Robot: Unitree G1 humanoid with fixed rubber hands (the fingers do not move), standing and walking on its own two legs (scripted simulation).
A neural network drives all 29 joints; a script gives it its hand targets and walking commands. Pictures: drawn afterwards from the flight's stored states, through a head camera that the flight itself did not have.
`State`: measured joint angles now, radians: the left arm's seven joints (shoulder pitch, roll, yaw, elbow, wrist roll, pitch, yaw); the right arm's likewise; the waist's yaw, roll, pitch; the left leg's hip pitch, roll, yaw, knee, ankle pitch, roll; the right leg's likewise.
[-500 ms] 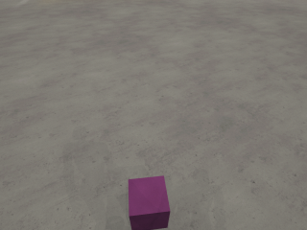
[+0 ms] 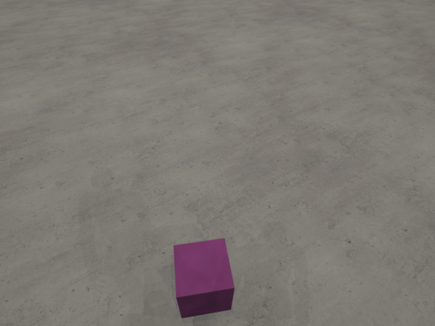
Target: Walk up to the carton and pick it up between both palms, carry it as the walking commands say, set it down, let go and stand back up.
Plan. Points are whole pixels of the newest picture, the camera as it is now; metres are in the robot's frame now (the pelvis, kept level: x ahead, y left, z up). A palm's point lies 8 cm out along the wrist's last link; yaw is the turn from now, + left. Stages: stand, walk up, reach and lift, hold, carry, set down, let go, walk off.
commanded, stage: walk up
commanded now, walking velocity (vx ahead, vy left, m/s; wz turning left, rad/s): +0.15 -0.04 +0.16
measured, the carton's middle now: (203, 278) +0.48 +0.04 -0.64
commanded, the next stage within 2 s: none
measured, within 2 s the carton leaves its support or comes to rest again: neither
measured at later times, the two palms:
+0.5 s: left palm out of the picture +0.03 +0.16 -0.16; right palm out of the picture +0.13 -0.24 -0.14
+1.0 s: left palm out of the picture +0.13 +0.19 -0.14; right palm out of the picture +0.12 -0.24 -0.15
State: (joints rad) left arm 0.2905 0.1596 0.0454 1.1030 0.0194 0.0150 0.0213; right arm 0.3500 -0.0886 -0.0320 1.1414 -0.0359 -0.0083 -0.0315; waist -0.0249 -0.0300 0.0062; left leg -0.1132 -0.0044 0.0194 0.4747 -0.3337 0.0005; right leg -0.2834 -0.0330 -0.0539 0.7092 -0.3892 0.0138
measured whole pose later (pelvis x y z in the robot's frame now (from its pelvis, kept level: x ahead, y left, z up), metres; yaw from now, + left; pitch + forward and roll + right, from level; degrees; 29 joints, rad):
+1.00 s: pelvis +0.11 -0.03 +0.00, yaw +2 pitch +0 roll +1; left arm 0.20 0.15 0.02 1.13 0.00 -0.01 0.06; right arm 0.24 -0.13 -0.03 1.15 0.01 0.00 -0.04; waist -0.01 -0.01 0.04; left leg -0.12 0.01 0.09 0.44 -0.32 0.00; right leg -0.05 -0.03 -0.11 0.42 -0.36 -0.01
